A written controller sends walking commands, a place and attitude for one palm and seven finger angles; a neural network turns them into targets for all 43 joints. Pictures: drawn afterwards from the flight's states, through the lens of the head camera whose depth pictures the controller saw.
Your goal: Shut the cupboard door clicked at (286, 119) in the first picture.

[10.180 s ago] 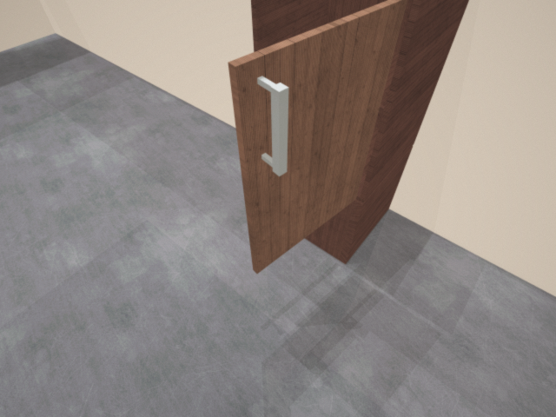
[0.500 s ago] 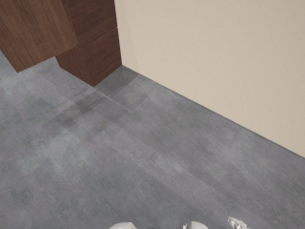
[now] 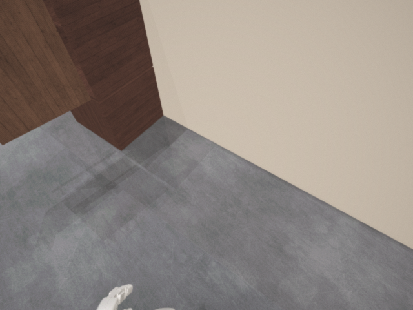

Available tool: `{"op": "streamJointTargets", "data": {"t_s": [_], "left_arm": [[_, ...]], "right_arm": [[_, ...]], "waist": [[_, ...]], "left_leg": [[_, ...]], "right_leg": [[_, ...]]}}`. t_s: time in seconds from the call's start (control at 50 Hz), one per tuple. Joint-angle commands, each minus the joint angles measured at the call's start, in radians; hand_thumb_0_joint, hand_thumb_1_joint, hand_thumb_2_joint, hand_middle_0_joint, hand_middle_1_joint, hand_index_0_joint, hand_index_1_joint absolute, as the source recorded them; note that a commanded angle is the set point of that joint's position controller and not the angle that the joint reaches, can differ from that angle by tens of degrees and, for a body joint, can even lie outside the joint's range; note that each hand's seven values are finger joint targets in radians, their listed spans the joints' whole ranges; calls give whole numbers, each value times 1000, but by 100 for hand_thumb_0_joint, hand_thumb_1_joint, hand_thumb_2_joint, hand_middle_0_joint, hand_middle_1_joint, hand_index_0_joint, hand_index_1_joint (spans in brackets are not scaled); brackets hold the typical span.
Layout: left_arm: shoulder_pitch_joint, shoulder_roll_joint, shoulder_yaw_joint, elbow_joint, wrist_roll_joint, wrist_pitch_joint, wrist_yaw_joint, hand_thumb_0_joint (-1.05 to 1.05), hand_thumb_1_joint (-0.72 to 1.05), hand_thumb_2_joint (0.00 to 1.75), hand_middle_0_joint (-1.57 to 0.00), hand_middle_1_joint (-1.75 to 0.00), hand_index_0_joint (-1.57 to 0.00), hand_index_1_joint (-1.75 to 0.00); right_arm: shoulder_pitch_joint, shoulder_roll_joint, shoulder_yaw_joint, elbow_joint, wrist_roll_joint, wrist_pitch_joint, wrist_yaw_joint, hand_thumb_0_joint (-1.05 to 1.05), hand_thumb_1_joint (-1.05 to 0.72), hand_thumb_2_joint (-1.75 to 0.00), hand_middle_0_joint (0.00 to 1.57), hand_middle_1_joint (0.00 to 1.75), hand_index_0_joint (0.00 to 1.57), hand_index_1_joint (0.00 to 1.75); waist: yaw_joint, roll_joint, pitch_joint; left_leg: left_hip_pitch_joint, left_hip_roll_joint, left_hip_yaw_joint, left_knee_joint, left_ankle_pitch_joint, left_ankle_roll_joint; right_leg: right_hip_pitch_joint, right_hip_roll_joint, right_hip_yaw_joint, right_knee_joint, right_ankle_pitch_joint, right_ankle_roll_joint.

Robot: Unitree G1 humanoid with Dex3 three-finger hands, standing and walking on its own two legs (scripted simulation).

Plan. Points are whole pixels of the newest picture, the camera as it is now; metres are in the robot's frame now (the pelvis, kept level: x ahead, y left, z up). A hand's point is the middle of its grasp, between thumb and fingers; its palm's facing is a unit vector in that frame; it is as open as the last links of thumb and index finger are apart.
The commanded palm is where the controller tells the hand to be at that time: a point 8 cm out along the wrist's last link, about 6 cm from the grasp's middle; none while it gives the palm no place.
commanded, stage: walk to a spot facing it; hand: left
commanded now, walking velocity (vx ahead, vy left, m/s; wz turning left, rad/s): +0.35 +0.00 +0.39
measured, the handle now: out of the picture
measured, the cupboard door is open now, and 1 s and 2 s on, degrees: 80 80 80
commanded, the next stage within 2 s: turn to face it in 0.56 s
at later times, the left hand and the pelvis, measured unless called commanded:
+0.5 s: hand (105, 299) +0.17 +0.24 -0.19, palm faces +0.27 -0.95 -0.13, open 7.4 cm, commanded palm none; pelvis +0.23 +0.08 +0.00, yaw +12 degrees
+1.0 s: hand (113, 172) +0.51 +0.29 -0.16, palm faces +0.28 -0.94 -0.18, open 7.4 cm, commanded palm none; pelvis +0.42 +0.09 +0.00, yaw +19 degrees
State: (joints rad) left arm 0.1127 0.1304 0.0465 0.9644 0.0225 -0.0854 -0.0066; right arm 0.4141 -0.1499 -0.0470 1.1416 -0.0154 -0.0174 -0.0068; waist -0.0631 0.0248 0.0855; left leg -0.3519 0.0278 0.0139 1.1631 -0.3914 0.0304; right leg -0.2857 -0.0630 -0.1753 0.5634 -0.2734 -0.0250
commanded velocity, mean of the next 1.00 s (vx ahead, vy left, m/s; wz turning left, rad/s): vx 0.20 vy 0.00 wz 0.34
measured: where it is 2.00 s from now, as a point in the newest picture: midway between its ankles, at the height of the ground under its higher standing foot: (183, 245)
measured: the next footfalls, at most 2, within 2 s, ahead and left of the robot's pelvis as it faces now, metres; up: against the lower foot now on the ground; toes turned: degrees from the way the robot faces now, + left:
left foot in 0.34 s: +0.30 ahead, +0.15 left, +0.00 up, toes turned +17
right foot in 0.90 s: +0.53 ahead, +0.01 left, +0.00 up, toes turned +10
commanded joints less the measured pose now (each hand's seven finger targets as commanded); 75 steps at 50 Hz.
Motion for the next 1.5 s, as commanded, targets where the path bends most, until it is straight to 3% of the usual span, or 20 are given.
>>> {"op": "streamJointTargets", "data": {"t_s": [0.0, 0.22, 0.3, 0.32, 0.34, 0.36, 0.4, 0.48, 0.6, 0.76, 0.84, 0.86, 0.9, 0.96, 1.04, 1.24, 1.26, 1.3, 1.32, 1.48], "left_arm": [[178, 90, 14, 37, 0, -12, 16, 0, 90, 90, -20, -30, -20, -30], [286, 162, 16, 118, 6, -17, 19, 0, 90, 90, -20, -30, -20, -30], [249, 212, 24, 115, -3, -7, 14, 0, 90, 90, -20, -30, -20, -30], [249, 182, 22, 84, -9, -1, 4, 0, 90, 90, -20, -30, -20, -30], [273, 119, 11, 40, -20, 1, -9, 0, 90, 90, -20, -30, -20, -30], [188, 148, 12, 11, -15, 6, 1, 0, 90, 90, -20, -30, -20, -30], [120, 117, 12, 5, -6, 10, 8, 0, 90, 90, -20, -30, -20, -30], [238, 65, 9, 71, 12, 48, -4, 0, 90, 90, -20, -30, -20, -30], [137, 73, 22, 35, 5, 71, -6, 0, 90, 90, -20, -30, -20, -30], [-27, 89, 0, -27, -7, 58, 3, 0, 90, 90, -20, -30, -20, -30], [42, 129, 14, -36, -11, 44, 9, 0, 90, 90, -20, -30, -20, -30], [151, 166, 28, -9, -10, 35, 14, 0, 90, 90, -20, -30, -20, -30], [331, 303, 56, 38, -14, 23, 28, 0, 90, 90, -20, -30, -20, -30], [123, 184, 28, -23, -15, 46, 44, 0, 90, 90, -20, -30, -20, -30], [53, 161, 23, -51, -7, 39, 43, 0, 90, 90, -20, -30, -20, -30], [98, 259, 62, -48, 5, 68, 27, 0, 90, 90, -20, -30, -20, -30], [91, 255, 61, -54, -3, 71, 23, 0, 90, 90, -20, -30, -20, -30], [24, 156, 26, -130, -13, 87, 18, 0, 90, 90, -20, -30, -20, -30], [10, 178, 28, -141, -8, 98, 25, 0, 90, 90, -20, -30, -20, -30], [120, 183, 36, -40, 0, 118, 19, 0, 90, 90, -20, -30, -20, -30]], "right_arm": [[-22, -9, -12, -83, -7, -8, 16, 0, -90, -90, 20, 30, 20, 30], [-322, -33, -8, -182, -7, -13, 55, 0, -90, -90, 20, 30, 20, 30], [-101, -111, -31, -129, -18, -23, 40, 0, -90, -90, 20, 30, 20, 30], [41, -211, -55, -105, -27, -25, 27, 0, -90, -90, 20, 30, 20, 30], [123, -320, -80, -95, -29, -32, 12, 0, -90, -90, 20, 30, 20, 30], [109, -332, -82, -90, -8, -21, -3, 0, -90, -90, 20, 30, 20, 30], [-40, -248, -59, -136, -6, -34, -12, 0, -90, -90, 20, 30, 20, 30], [-102, -136, -17, -136, -4, -68, -17, 0, -90, -90, 20, 30, 20, 30], [-41, -121, -16, -111, 0, -65, -19, 0, -90, -90, 20, 30, 20, 30], [54, -136, 1, -54, -7, -44, -26, 0, -90, -90, 20, 30, 20, 30], [24, -149, -9, -59, 1, -24, -34, 0, -90, -90, 20, 30, 20, 30], [-6, -156, -14, -71, 12, -25, -33, 0, -90, -90, 20, 30, 20, 30], [44, -116, -22, -103, 33, -22, -28, 0, -90, -90, 20, 30, 20, 30], [-84, -66, -19, -119, 8, 29, -12, 0, -90, -90, 20, 30, 20, 30], [-77, -55, -23, -128, -2, 64, 15, 0, -90, -90, 20, 30, 20, 30], [-251, -122, -30, -238, -8, 48, 36, 0, -90, -90, 20, 30, 20, 30], [-196, -167, -44, -230, -11, 41, 36, 0, -90, -90, 20, 30, 20, 30], [-84, -360, -84, -228, -15, 34, 15, 0, -90, -90, 20, 30, 20, 30], [-99, -359, -76, -226, -13, 38, 8, 0, -90, -90, 20, 30, 20, 30], [-230, -243, -36, -265, -1, 11, -17, 0, -90, -90, 20, 30, 20, 30]], "waist": [[39, -164, -38], [81, -167, 21], [-54, -121, -94], [-116, 40, -204], [-109, 304, -300], [-104, 186, -311], [-33, 42, -127], [59, 73, -57], [64, 35, -25], [21, 77, -19], [71, 88, -79], [126, 53, -154], [151, -251, -373], [74, -160, -95], [17, -182, -113], [50, -167, -99], [9, -67, -138], [-49, 342, -221], [-33, 201, -225], [57, 58, -180]], "left_leg": [[-213, 89, -32, 19, 135, -27], [-243, 44, 107, -463, 182, -11], [189, -68, 182, -604, 189, 46], [428, 68, -24, -642, 203, 104], [623, 341, -479, -767, 325, 224], [613, 381, -539, -842, 368, 249], [323, 336, -405, -874, 286, 204], [164, 216, -137, -939, 422, 130], [238, 215, -92, -998, 465, 122], [319, 188, -68, -816, 1025, 104], [319, 161, -107, -617, 1084, 58], [205, 118, -87, -476, 992, 22], [-154, -89, 14, 85, -268, -67], [-190, 32, -44, 163, -125, -71], [-138, 47, 13, 39, 2, -95], [57, -12, 140, -563, 111, -71], [205, 3, 110, -678, 249, -57], [319, 387, -392, -799, 818, 159], [300, 415, -348, -792, 768, 196], [272, 222, -161, -836, 623, 113]], "right_leg": [[115, -279, 142, -363, 218, -46], [331, -292, -33, -308, 524, -49], [203, -259, -127, 79, 782, -7], [10, -187, -138, 353, 511, 31], [-277, -23, -86, 693, -229, 72], [-346, -29, 89, 822, -258, 43], [-371, -92, 133, 860, -131, 40], [-268, -110, 156, 677, 6, 65], [-357, -96, 160, 503, 144, 83], [-213, -3, 80, 168, 121, 58], [-14, 36, 72, -22, 123, 47], [212, -13, 109, -70, 392, 28], [596, -508, 461, -59, 1241, -210], [171, -370, 261, -206, 698, -131], [63, -293, 57, -246, 483, -56], [109, -316, -51, -29, 423, -10], [28, -295, -68, 107, 373, 25], [-254, -73, 27, 546, -429, 113], [-260, -86, 125, 613, -402, 95], [-277, -56, 174, 639, -58, 126]]}}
